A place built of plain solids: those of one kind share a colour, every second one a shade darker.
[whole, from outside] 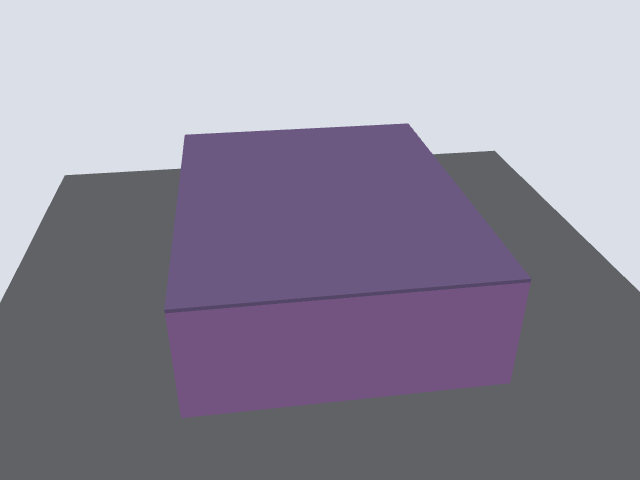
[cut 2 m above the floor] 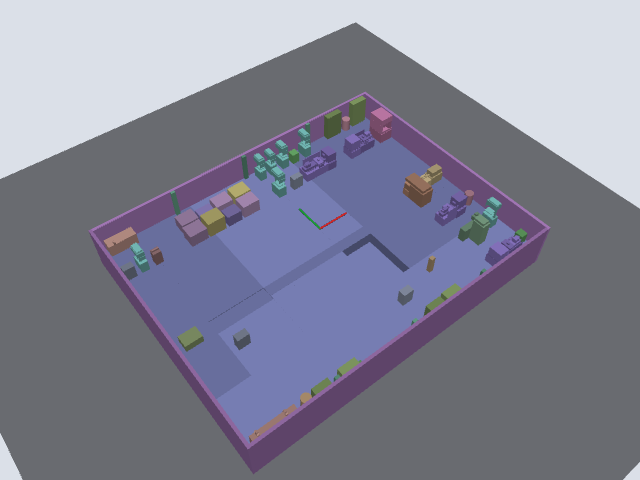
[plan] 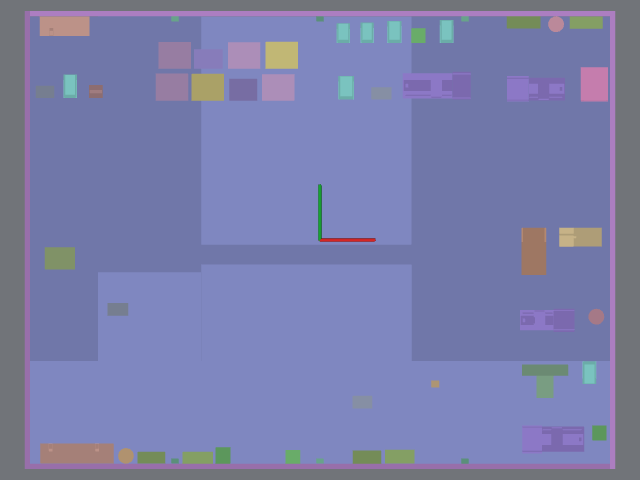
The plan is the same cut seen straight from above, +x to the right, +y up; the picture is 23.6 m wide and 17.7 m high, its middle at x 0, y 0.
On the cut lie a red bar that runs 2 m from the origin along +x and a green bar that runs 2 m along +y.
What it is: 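A machine and fitters' shop under lamps; one hall, a truck gangway, bays of machines, benches and stores, erecting floors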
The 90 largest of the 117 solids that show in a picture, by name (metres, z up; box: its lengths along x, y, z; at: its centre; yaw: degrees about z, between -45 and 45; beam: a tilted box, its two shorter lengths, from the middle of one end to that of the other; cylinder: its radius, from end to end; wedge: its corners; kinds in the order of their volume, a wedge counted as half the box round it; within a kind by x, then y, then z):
{
 "floor_1": {"box": [2.51, 16.5, 1.24], "at": [-9.44, 0.0, 0.57]},
 "floor_2": {"box": [3.8, 7.06, 1.24], "at": [-6.29, -4.72, 0.57]},
 "floor_3": {"box": [3.82, 1.03, 1.19], "at": [-6.29, -0.68, 0.55]},
 "floor_4": {"box": [3.8, 8.42, 1.24], "at": [-6.29, 4.04, 0.57]},
 "floor_5": {"box": [11.73, 3.27, 1.24], "at": [-4.83, -2.82, 0.57]},
 "floor_6": {"box": [5.43, 0.28, 1.24], "at": [-1.67, -1.05, 0.57]},
 "floor_7": {"box": [5.43, 16.5, 1.24], "at": [-1.67, 0.0, 0.57]},
 "floor_8": {"box": [21.38, 3.79, 1.24], "at": [0.0, -6.35, 0.57]},
 "floor_9": {"box": [2.36, 3.57, 0.41], "at": [2.21, -2.68, 0.16]},
 "floor_10": {"box": [2.34, 9.15, 1.24], "at": [2.21, 3.67, 0.57]},
 "floor_11": {"box": [15.08, 0.73, 1.24], "at": [3.15, -0.54, 0.57]},
 "floor_12": {"box": [7.31, 16.5, 1.24], "at": [7.04, 0.0, 0.57]},
 "wall_1": {"box": [0.2, 16.9, 6.38], "at": [-10.79, 0.0, 3.14]},
 "wall_2": {"box": [21.38, 0.2, 6.38], "at": [0.0, -8.35, 3.14]},
 "wall_3": {"box": [21.38, 0.2, 6.38], "at": [0.0, 8.35, 3.14]},
 "wall_4": {"box": [0.2, 16.9, 6.38], "at": [10.79, 0.0, 3.14]},
 "roof_1": {"box": [21.78, 16.9, 0.2], "at": [0.0, 0.0, 6.43]},
 "lathe_1": {"box": [1.83, 0.93, 0.67], "at": [3.97, 5.68, 1.52]},
 "lathe_2": {"box": [1.8, 0.41, 0.23], "at": [3.98, 5.69, 1.98]},
 "lathe_3": {"box": [0.68, 0.86, 0.66], "at": [5.22, 5.68, 2.19]},
 "lathe_4": {"box": [0.68, 1.03, 0.62], "at": [5.22, 5.69, 1.5]},
 "lathe_5": {"box": [0.81, 0.77, 0.69], "at": [7.3, 5.56, 2.2]},
 "lathe_6": {"box": [0.81, 0.94, 0.62], "at": [7.3, 5.58, 1.5]},
 "lathe_7": {"box": [0.73, 1.03, 0.62], "at": [7.82, -7.36, 1.5]},
 "lathe_8": {"box": [0.73, 0.86, 0.64], "at": [7.82, -7.34, 2.18]},
 "lathe_9": {"box": [1.23, 0.75, 0.67], "at": [7.99, -2.95, 1.52]},
 "lathe_10": {"box": [1.3, 0.38, 0.23], "at": [8.35, 5.58, 1.98]},
 "lathe_11": {"box": [1.33, 0.84, 0.67], "at": [8.37, 5.57, 1.52]},
 "lathe_12": {"box": [1.53, 0.41, 0.23], "at": [8.95, -7.35, 1.98]},
 "lathe_13": {"box": [1.56, 0.93, 0.67], "at": [8.96, -7.34, 1.52]},
 "lathe_14": {"box": [0.78, 0.85, 0.62], "at": [8.99, -2.96, 1.5]},
 "lathe_15": {"box": [0.78, 0.68, 0.75], "at": [8.99, -2.95, 2.23]},
 "cabinet_1": {"box": [1.03, 0.45, 1.87], "at": [-6.22, -8.03, 2.13]},
 "cabinet_2": {"box": [1.12, 0.44, 1.97], "at": [-4.51, -8.03, 2.18]},
 "cabinet_3": {"box": [1.05, 0.49, 1.79], "at": [1.74, -8.0, 2.08]},
 "cabinet_4": {"box": [1.09, 0.51, 1.93], "at": [2.94, -7.99, 2.16]},
 "cabinet_5": {"box": [1.24, 0.45, 1.88], "at": [7.51, 8.02, 2.13]},
 "cabinet_6": {"box": [1.22, 0.46, 1.97], "at": [9.82, 8.02, 2.17]},
 "stillage_1": {"box": [1.2, 1.01, 0.9], "at": [-5.46, 5.64, 1.64]},
 "stillage_2": {"box": [1.2, 0.99, 0.82], "at": [-5.36, 6.81, 1.6]},
 "stillage_3": {"box": [1.2, 0.98, 0.81], "at": [-2.8, 6.8, 1.59]},
 "stillage_4": {"box": [1.2, 0.98, 0.95], "at": [-1.54, 5.63, 1.67]},
 "drill_1": {"box": [0.5, 0.87, 0.74], "at": [-9.21, 5.67, 1.56]},
 "drill_2": {"box": [0.46, 0.85, 0.34], "at": [-9.21, 5.68, 2.68]},
 "drill_3": {"box": [0.5, 0.73, 0.74], "at": [0.86, 7.63, 1.56]},
 "drill_4": {"box": [0.58, 0.87, 0.74], "at": [0.96, 5.62, 1.56]},
 "drill_5": {"box": [0.54, 0.85, 0.34], "at": [0.96, 5.63, 2.91]},
 "drill_6": {"box": [0.48, 0.75, 0.74], "at": [1.74, 7.64, 1.56]},
 "drill_7": {"box": [0.44, 0.73, 0.34], "at": [1.74, 7.65, 2.73]},
 "drill_8": {"box": [0.53, 0.81, 0.74], "at": [2.75, 7.67, 1.56]},
 "drill_9": {"box": [0.49, 0.79, 0.34], "at": [2.75, 7.68, 2.86]},
 "drill_10": {"box": [0.51, 0.84, 0.74], "at": [4.67, 7.69, 1.56]},
 "drill_11": {"box": [0.47, 0.82, 0.34], "at": [4.67, 7.7, 2.84]},
 "drill_12": {"box": [0.47, 0.82, 0.34], "at": [9.94, -4.9, 2.94]},
 "drill_13": {"box": [0.51, 0.84, 0.74], "at": [9.94, -4.89, 1.56]},
 "bench_1": {"box": [1.84, 0.73, 0.86], "at": [-9.42, 7.88, 1.62]},
 "bench_2": {"box": [2.72, 0.75, 0.88], "at": [-8.96, -7.87, 1.63]},
 "pallet_1": {"box": [1.2, 1.0, 1.13], "at": [-4.14, 5.63, 1.76]},
 "pallet_2": {"box": [1.2, 1.0, 0.85], "at": [-1.41, 6.81, 1.61]},
 "press_1": {"box": [0.2, 1.17, 0.75], "at": [9.72, 5.79, 2.35]},
 "press_2": {"box": [1.0, 1.27, 0.78], "at": [10.12, 5.74, 1.58]},
 "press_3": {"box": [1.0, 1.22, 0.6], "at": [10.12, 5.76, 3.02]},
 "pier_1": {"box": [0.28, 0.19, 5.14], "at": [-5.35, -8.15, 3.76]},
 "pier_2": {"box": [0.28, 0.19, 5.14], "at": [-5.35, 8.15, 3.76]},
 "pier_3": {"box": [0.28, 0.19, 5.14], "at": [0.0, -8.15, 3.76]},
 "pier_4": {"box": [0.28, 0.19, 5.14], "at": [0.0, 8.15, 3.76]},
 "pier_5": {"box": [0.28, 0.19, 5.14], "at": [5.35, -8.15, 3.76]},
 "pier_6": {"box": [0.28, 0.19, 5.14], "at": [5.35, 8.15, 3.76]},
 "shaper_1": {"box": [0.91, 1.22, 1.18], "at": [7.88, -0.68, 1.78]},
 "shaper_2": {"box": [0.79, 1.64, 0.22], "at": [7.88, -0.37, 2.48]},
 "mill_1": {"box": [0.63, 0.82, 1.66], "at": [8.3, -5.42, 2.02]},
 "mill_2": {"box": [1.71, 0.41, 0.96], "at": [8.3, -4.8, 1.67]},
 "trolley_1": {"box": [0.69, 0.46, 0.96], "at": [-10.14, 5.46, 1.67]},
 "trolley_2": {"box": [0.77, 0.48, 0.94], "at": [-7.45, -2.56, 1.66]},
 "trolley_3": {"box": [0.73, 0.48, 0.99], "at": [1.56, -5.98, 1.68]},
 "trolley_4": {"box": [0.75, 0.45, 0.93], "at": [2.26, 5.41, 1.66]},
 "swarfbin_1": {"box": [1.06, 0.72, 0.78], "at": [-4.12, 6.67, 1.58]},
 "swarfbin_2": {"box": [1.03, 0.81, 0.82], "at": [-2.83, 5.54, 1.6]},
 "saw_1": {"box": [0.53, 0.7, 0.62], "at": [9.09, 0.1, 1.5]},
 "saw_2": {"box": [1.04, 0.7, 0.68], "at": [9.88, 0.1, 1.53]},
 "saw_3": {"box": [0.88, 0.53, 0.38], "at": [9.89, 0.1, 2.06]},
 "binsmall_1": {"box": [0.55, 0.6, 0.72], "at": [-3.58, -7.95, 1.55]},
 "binsmall_2": {"box": [0.55, 0.51, 0.72], "at": [-1.0, -8.0, 1.55]},
 "binsmall_3": {"box": [0.53, 0.54, 0.76], "at": [3.63, 7.54, 1.57]},
 "binsmall_4": {"box": [0.53, 0.55, 0.74], "at": [10.3, -7.12, 1.56]},
 "platestack_1": {"box": [1.12, 0.83, 0.52], "at": [-9.59, -0.68, 1.45]},
 "drum_1": {"cylinder": 0.29, "from": [8.71, 7.96, 1.19], "to": [8.71, 7.96, 2.07]},
 "drum_2": {"cylinder": 0.29, "from": [10.19, -2.83, 1.19], "to": [10.19, -2.83, 2.07]},
 "receiver_1": {"cylinder": 0.29, "from": [-7.16, -7.96, 1.19], "to": [-7.16, -7.96, 2.9]},
 "pedgrinder_1": {"box": [0.52, 0.48, 0.98], "at": [-8.26, 5.47, 1.68]}
}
